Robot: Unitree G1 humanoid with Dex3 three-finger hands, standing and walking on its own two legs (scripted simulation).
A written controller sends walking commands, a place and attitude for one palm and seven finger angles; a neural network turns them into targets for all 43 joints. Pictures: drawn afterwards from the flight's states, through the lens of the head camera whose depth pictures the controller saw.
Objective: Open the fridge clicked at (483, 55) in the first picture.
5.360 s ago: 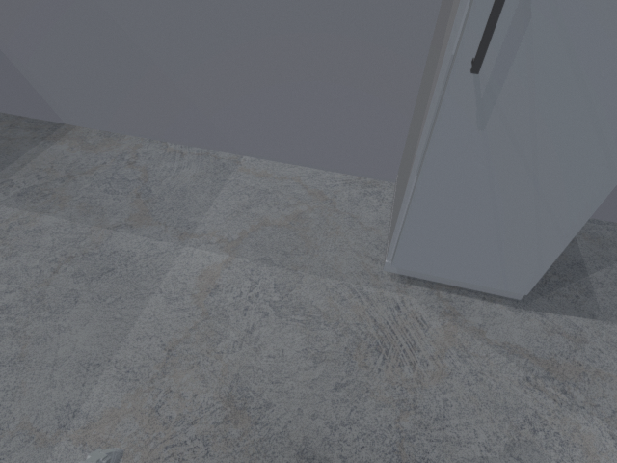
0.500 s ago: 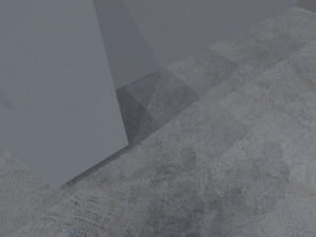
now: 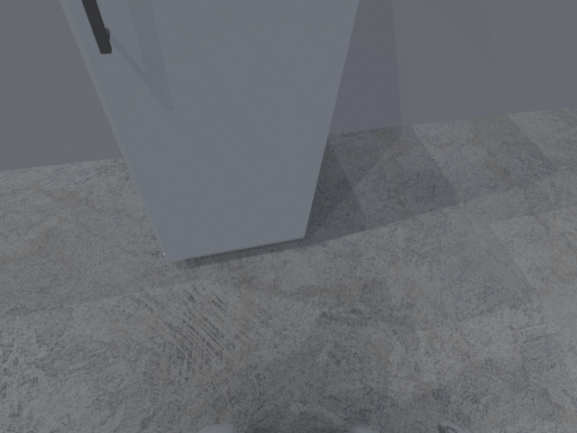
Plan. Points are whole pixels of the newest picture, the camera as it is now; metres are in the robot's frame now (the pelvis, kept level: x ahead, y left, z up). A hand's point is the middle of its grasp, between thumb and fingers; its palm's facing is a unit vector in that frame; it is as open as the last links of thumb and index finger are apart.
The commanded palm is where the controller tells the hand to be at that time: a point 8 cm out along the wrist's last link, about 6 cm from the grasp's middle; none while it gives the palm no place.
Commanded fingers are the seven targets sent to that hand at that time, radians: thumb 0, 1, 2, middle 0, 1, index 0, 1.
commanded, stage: turn to face it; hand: left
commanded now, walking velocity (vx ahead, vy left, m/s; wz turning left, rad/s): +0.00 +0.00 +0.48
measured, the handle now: out of the picture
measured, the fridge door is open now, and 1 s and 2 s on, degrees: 0 0 0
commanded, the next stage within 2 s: take the last steps up to it in 0.50 s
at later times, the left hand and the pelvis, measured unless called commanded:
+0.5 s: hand out of the picture +0.08 +0.18 -0.13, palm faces +0.19 -0.94 -0.27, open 7.3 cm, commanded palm none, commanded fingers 0.00 0.90 0.90 -0.20 -0.30 -0.20 -0.30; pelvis +0.00 -0.03 +0.01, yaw +11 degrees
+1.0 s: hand out of the picture -0.13 +0.16 -0.17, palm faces +0.39 -0.90 -0.17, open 7.3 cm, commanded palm none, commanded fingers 0.00 0.90 0.90 -0.20 -0.30 -0.20 -0.30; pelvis +0.01 +0.02 +0.01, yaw +17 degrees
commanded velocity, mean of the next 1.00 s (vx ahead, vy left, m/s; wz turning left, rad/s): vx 0.13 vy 0.00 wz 0.20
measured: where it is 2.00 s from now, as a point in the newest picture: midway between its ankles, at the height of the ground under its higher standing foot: (251, 398)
